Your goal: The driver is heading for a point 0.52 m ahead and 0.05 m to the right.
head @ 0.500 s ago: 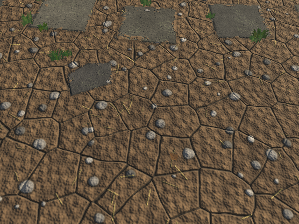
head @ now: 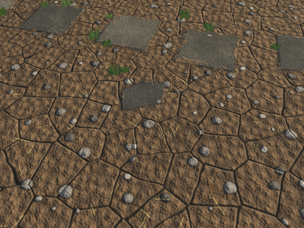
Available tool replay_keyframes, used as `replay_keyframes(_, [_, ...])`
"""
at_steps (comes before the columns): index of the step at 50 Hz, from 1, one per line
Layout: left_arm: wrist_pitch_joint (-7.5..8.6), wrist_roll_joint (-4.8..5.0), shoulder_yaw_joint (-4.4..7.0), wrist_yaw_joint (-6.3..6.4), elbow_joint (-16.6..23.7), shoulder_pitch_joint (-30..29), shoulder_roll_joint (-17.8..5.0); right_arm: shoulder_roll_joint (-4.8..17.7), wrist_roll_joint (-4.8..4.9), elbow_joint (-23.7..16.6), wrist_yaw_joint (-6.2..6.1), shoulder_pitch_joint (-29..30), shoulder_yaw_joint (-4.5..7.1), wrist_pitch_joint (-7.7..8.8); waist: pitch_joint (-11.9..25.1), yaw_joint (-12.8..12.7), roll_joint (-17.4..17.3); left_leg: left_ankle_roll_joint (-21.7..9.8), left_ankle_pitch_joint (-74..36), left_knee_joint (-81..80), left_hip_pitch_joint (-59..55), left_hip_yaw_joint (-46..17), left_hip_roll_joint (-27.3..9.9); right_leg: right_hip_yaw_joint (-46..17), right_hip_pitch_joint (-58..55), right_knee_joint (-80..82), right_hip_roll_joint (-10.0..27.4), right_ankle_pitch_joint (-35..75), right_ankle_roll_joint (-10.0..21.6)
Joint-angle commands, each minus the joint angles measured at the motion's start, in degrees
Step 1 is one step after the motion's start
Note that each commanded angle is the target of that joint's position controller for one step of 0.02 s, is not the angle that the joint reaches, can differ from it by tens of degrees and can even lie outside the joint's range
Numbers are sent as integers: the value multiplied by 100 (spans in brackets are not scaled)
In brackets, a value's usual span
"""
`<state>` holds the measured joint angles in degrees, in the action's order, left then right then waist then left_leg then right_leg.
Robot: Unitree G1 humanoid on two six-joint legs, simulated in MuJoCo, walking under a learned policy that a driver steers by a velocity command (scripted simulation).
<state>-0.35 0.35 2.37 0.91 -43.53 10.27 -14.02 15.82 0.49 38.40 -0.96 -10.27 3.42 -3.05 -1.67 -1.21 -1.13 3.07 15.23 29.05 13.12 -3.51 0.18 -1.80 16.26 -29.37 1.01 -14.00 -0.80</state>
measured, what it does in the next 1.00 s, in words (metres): walks ahead: left foot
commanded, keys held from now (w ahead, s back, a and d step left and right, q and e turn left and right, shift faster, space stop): no key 0.10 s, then w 0.80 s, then no key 0.10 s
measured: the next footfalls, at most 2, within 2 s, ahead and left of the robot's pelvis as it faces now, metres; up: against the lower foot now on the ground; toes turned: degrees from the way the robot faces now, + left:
left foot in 0.90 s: +0.46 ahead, +0.10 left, +0.00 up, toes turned +2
right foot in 1.32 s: +0.58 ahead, -0.13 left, +0.00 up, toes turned +0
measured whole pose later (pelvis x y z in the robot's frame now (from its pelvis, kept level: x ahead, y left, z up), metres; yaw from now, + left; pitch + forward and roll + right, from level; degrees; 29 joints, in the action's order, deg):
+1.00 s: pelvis +0.33 +0.01 -0.01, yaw +0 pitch +1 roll +1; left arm 3.9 1.2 2.0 0.3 -50.6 20.9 -16.3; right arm 15.2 0.0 41.0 1.9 -5.7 2.7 4.8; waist -3.5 -2.0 0.8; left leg -3.4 7.5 29.1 23.2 3.4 2.4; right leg -3.4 15.8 -67.0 0.0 -26.8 0.8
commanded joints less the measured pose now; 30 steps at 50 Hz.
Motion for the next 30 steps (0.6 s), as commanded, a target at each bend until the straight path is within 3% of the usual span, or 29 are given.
replay_keyframes(1, [198, -152, 118, -67, 217, 298, -715, 972, -127, -354, -71, -239, 210, 80, 867, -98, 96, -486, -2518, -669, -1416, -723, -807, -545, 153, 88, 564, 1013, 339])
replay_keyframes(2, [258, -173, 52, -89, 202, 380, -441, 844, -177, -232, -33, 3, 173, 83, 857, -324, -849, -866, -1904, -542, -699, -783, -958, -85, -107, 321, 205, 25, 22])
replay_keyframes(3, [257, -221, 76, -74, 157, 17, -680, 472, -177, -325, 33, 175, 98, 130, 631, -73, -537, -864, -1011, -663, -332, -725, -738, -56, -345, 280, 184, 170, -177])
replay_keyframes(4, [244, -194, 104, -68, 146, -169, -734, 379, -220, -248, 52, 120, 65, 173, 489, 3, -426, -733, -576, -707, -193, -642, -590, -24, -359, 266, 149, 338, -208])
replay_keyframes(5, [208, -159, 104, -36, 97, -198, -711, 471, -213, -214, 52, 80, 75, 213, 341, 25, -396, -641, -475, -721, -55, -571, -485, -16, -381, 221, 145, 434, -189])
replay_keyframes(7, [147, -125, 93, 5, 27, -74, -644, 549, -155, -93, 19, -120, 82, 260, 202, 59, -590, -681, 872, -937, 93, -660, -462, 209, -256, 2, -43, -213, -155])
replay_keyframes(9, [193, -20, 120, 15, 65, -201, -653, 872, -87, -21, -18, -486, 173, 239, -229, 293, -987, -1075, 2671, -1493, 102, -1484, -929, 531, 603, -784, -292, -978, -72])
replay_keyframes(10, [254, 33, 141, 0, 142, -343, -683, 972, -59, 11, -37, -632, 198, 259, -483, 394, -1127, -1323, 3029, -1754, 127, -2007, -1258, 459, 985, -1161, -222, -1128, 18])
replay_keyframes(12, [393, 120, 192, -68, 235, -461, -737, 932, -35, 88, -71, -779, 191, 371, -680, 436, -1227, -1625, 2682, -1932, -146, -2571, -1685, 100, 1675, -1869, 100, -1535, 246])
replay_keyframes(13, [455, 149, 197, -119, 237, -429, -729, 877, -3, 98, -73, -758, 182, 419, -633, 402, -1134, -1651, 2387, -1903, -392, -2556, -1742, 19, 1877, -1896, 224, -1651, 353])
replay_keyframes(15, [556, 144, 164, -223, 157, -320, -641, 839, 80, 53, -47, -496, 176, 451, -464, 271, -820, -1490, 1643, -1799, -405, -1996, -1504, 146, 1370, -1135, 234, -1349, 481])
replay_keyframes(17, [599, 89, 185, -289, -172, 317, -597, 862, 125, 6, 0, -145, 184, 419, -89, -120, -622, -1269, 953, -1461, 308, -1228, -1060, 546, -359, -103, -105, 120, 422])
replay_keyframes(18, [579, 57, 229, -292, -389, 772, -642, 744, 81, 22, 14, -170, 156, 411, 86, -293, -505, -1162, 842, -1111, 666, -970, -862, 642, -1142, 2, -284, 397, 323])
replay_keyframes(19, [561, 61, 271, -271, -524, 1251, -746, 500, 32, 7, 28, -145, 83, 432, 203, -478, -228, -965, 786, -442, 1091, -675, -623, 293, -1776, 141, -66, 184, 358])
replay_keyframes(20, [566, 42, 349, -205, -563, 1866, -1203, 43, -76, -128, 46, -62, -55, 479, 393, -627, 1125, -506, 1090, 1593, 1827, 27, -29, -1491, -2347, 979, 1171, -363, 741])
replay_keyframes(21, [608, -27, 445, -272, -540, 2003, -1723, 258, 109, -385, 1, -153, 28, 583, 392, -525, 2112, -384, 1901, 2923, 2932, -21, 379, -3863, -2480, 1876, 2141, -1723, 1613])
replay_keyframes(22, [654, -26, 330, -270, -392, 1497, -1354, 656, 212, -280, -14, -187, 131, 669, -73, -355, 1267, -474, 1595, 3604, 3383, -359, -66, -3863, -2171, 2004, 2189, -2482, 1683])
replay_keyframes(23, [670, -17, 254, -239, -309, 1213, -1094, 731, 217, -213, 21, -123, 156, 725, -380, -265, 973, -587, 955, 3687, 3577, -319, -291, -3242, -1973, 1981, 1946, -2365, 1485])
replay_keyframes(24, [669, -46, 217, -229, -248, 1022, -1039, 638, 151, -104, 37, -148, 151, 753, -381, -181, 723, -622, 462, 3595, 3490, -209, -448, -2686, -1855, 2010, 1680, -1820, 1310])
replay_keyframes(26, [640, -61, 149, -207, -244, 972, -917, 540, 44, -62, 92, -71, 165, 765, -332, -126, 681, -582, -212, 3223, 3199, -98, -636, -1823, -1695, 2090, 1310, -573, 1103])
replay_keyframes(30, [593, -28, 120, -151, -371, 1284, -908, 325, 15, -150, 157, 258, 117, 723, -213, -189, 538, -327, -944, 2452, 3201, 216, -584, -923, -1779, 2160, 1081, 1368, 1139])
